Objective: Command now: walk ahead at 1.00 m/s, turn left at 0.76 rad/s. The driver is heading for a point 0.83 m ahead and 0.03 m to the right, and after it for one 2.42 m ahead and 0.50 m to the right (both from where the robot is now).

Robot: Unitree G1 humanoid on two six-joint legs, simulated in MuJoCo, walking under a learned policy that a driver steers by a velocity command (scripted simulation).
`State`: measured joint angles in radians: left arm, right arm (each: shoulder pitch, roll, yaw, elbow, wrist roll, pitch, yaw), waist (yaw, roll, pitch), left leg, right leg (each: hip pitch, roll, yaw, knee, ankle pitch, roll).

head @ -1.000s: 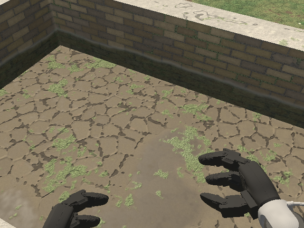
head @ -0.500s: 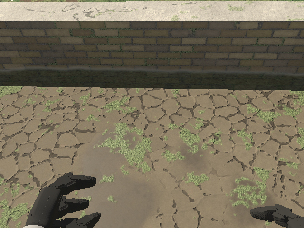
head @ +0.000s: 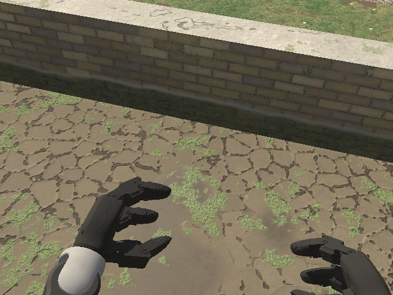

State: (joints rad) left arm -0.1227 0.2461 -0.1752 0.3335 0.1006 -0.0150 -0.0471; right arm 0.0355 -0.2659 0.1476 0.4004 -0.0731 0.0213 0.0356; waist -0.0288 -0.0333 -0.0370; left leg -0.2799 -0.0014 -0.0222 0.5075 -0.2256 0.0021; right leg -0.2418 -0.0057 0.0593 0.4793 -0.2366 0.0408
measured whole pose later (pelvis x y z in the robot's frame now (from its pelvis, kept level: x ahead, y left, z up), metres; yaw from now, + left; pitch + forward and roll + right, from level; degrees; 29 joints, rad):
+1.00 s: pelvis -0.01 +0.00 -0.01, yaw -14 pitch +0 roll +2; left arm 0.03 0.28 -0.08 0.36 0.03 0.07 -0.02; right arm 0.14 -0.29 0.06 0.48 -0.11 0.00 0.00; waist -0.03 -0.01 0.00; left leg -0.28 0.09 0.21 0.60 -0.30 -0.02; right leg -0.38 0.09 0.29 0.66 -0.26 0.04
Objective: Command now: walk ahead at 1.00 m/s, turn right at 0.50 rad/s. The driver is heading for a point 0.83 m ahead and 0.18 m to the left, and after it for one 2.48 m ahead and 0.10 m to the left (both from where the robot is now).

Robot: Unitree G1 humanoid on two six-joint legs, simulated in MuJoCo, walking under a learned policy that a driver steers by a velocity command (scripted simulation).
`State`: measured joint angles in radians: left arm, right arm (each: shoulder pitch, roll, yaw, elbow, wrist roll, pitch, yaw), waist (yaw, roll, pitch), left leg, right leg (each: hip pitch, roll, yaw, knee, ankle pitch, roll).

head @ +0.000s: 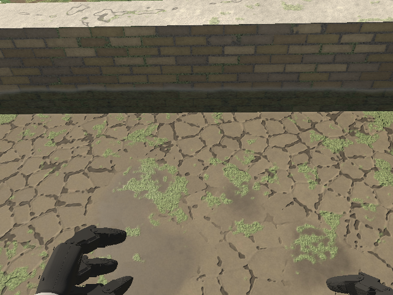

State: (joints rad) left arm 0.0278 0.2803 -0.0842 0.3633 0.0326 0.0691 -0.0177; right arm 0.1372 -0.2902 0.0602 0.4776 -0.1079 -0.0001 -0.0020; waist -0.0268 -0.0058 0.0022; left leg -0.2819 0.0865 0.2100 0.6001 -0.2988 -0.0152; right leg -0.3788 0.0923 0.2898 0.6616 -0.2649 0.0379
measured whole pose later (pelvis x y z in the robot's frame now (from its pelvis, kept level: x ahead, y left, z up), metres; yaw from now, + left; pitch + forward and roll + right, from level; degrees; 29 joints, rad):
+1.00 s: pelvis +0.01 +0.00 +0.01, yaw +20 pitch -1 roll -1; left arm 0.33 0.28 -0.08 0.60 0.01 0.04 0.00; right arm 0.13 -0.21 0.09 0.54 -0.03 0.08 0.02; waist 0.02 0.02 -0.03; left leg -0.29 -0.01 -0.12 0.49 -0.19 -0.01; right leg -0.19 -0.01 -0.01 0.43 -0.23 0.01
